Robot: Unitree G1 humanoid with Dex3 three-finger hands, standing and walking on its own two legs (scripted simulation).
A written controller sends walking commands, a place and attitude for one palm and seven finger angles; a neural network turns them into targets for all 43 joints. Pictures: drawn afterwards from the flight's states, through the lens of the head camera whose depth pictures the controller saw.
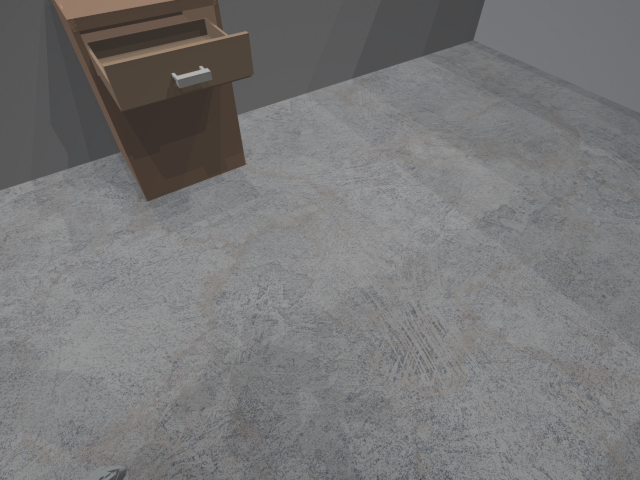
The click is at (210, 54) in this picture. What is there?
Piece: drawer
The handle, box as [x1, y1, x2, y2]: [171, 66, 211, 87]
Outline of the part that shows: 210,71 207,68 199,66 200,69 197,71 177,76 174,73 171,73 176,80 177,85 179,87 182,87 211,79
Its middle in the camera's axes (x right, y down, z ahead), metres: -0.42 -0.52 +1.22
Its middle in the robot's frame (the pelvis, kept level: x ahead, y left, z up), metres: +1.24 +0.48 -0.09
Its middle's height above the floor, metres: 0.67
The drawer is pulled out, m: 0.30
